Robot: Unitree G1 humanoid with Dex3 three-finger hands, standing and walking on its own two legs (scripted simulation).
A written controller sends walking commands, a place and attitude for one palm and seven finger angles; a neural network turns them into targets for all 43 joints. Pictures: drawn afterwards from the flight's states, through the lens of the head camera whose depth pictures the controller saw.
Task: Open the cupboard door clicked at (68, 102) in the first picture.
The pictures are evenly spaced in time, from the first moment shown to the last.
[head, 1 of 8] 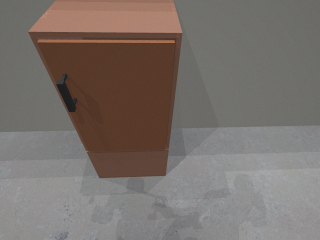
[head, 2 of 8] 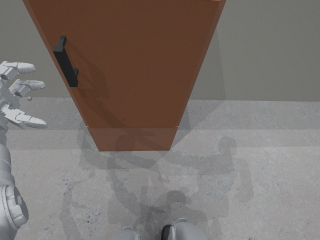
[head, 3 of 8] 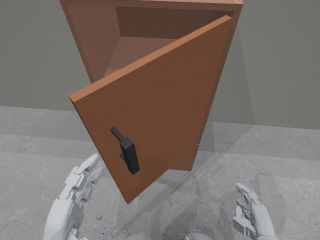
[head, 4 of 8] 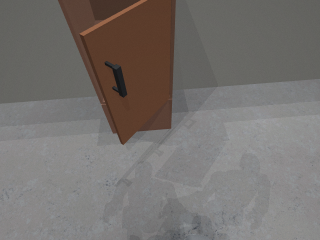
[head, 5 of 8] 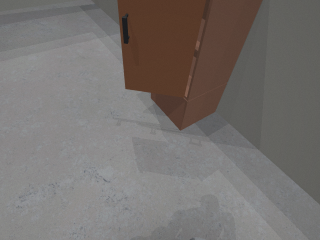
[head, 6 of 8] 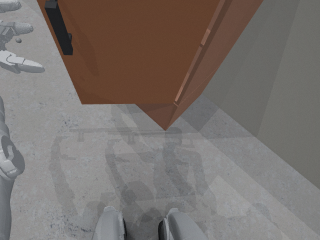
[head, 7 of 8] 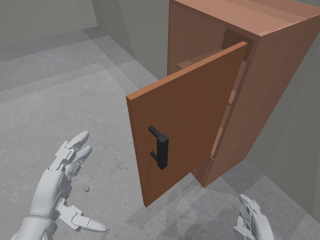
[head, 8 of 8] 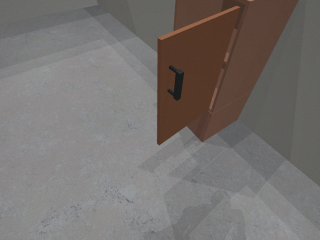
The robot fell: no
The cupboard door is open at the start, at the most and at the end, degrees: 0 96 95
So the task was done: yes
